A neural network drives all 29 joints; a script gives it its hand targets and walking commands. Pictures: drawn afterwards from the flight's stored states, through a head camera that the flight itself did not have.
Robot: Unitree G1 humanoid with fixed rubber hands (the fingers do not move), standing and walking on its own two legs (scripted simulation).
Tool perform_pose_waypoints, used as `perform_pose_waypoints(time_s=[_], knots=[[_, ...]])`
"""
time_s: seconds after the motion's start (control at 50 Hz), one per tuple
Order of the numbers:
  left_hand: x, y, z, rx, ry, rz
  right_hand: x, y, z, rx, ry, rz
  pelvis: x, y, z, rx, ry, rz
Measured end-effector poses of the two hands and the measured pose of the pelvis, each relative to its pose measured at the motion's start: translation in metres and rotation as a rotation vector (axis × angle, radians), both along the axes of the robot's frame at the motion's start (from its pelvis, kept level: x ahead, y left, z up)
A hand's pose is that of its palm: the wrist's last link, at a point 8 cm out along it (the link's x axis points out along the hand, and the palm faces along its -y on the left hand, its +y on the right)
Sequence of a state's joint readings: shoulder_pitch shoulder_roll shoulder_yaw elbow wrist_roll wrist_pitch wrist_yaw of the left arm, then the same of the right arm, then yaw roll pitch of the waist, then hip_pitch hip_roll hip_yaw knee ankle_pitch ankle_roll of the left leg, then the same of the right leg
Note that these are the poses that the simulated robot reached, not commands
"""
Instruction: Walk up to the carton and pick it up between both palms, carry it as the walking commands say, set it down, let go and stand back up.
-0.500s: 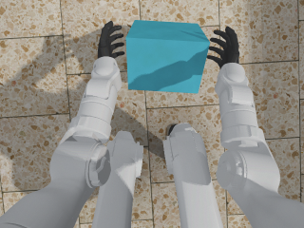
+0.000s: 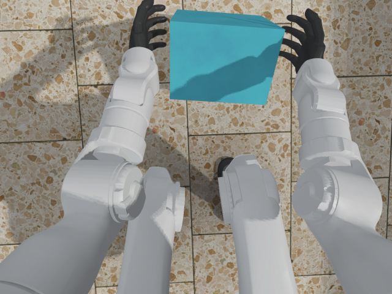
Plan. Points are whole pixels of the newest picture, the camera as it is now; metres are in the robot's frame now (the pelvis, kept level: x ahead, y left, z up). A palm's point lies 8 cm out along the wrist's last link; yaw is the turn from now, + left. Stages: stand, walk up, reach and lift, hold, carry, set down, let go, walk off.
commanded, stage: set down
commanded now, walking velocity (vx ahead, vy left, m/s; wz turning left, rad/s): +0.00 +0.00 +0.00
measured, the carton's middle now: (218, 54) +0.53 -0.11 -0.28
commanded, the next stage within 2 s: none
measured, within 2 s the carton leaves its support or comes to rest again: rests again in 1.80 s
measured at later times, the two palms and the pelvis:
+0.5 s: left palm (140, 45) +0.53 +0.04 -0.15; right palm (309, 57) +0.48 -0.25 -0.15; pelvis +0.00 +0.00 -0.01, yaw +0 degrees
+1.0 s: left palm (141, 42) +0.54 +0.04 -0.17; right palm (306, 50) +0.49 -0.25 -0.16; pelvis +0.01 +0.00 -0.01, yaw +0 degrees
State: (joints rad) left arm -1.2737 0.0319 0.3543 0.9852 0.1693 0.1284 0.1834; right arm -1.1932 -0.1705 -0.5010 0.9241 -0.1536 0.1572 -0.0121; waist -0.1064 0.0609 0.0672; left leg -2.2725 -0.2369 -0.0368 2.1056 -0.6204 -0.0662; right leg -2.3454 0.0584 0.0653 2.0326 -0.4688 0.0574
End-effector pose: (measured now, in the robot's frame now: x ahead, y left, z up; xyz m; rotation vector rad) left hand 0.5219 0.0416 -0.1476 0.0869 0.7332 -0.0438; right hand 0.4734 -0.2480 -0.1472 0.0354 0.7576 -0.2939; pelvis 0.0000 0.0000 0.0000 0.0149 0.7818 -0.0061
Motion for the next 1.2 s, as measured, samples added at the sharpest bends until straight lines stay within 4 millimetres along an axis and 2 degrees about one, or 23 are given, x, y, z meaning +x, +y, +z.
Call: perform_pose_waypoints(time_s=[0.5, 0.88, 1.2], knots=[[0.007, 0.002, -0.003, -0.006, -0.012, -0.033, 0.005, -0.004, -0.003, 0.011, -0.016, 0.027, -0.001, -0.004, -0.005, 0.003, -0.006, -0.001], [0.018, 0.002, -0.014, -0.038, -0.038, -0.039, 0.018, -0.006, -0.012, 0.002, -0.031, 0.026, 0.011, -0.003, -0.005, 0.005, 0.032, -0.007], [0.019, 0.002, -0.018, -0.023, -0.044, -0.058, 0.019, -0.007, -0.017, 0.015, -0.05, 0.023, 0.011, -0.003, -0.01, 0.002, 0.013, -0.002]])
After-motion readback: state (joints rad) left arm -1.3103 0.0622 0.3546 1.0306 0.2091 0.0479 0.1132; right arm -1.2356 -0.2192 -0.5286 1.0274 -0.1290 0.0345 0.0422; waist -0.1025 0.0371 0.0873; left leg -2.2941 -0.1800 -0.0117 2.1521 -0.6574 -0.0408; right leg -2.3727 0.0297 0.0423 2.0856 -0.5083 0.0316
